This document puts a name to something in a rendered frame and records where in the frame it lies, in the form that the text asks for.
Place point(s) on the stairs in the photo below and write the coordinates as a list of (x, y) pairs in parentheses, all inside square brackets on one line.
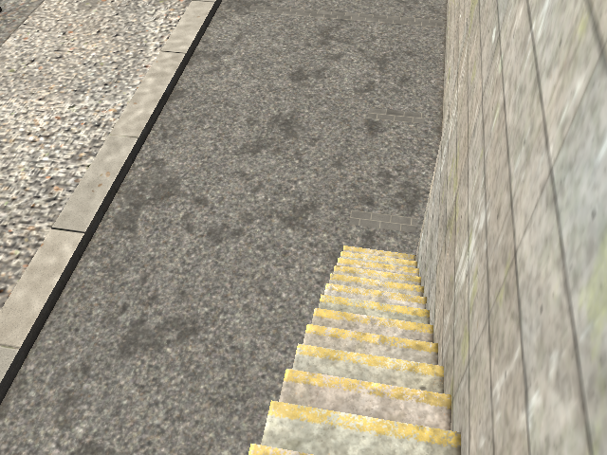
[(365, 381)]

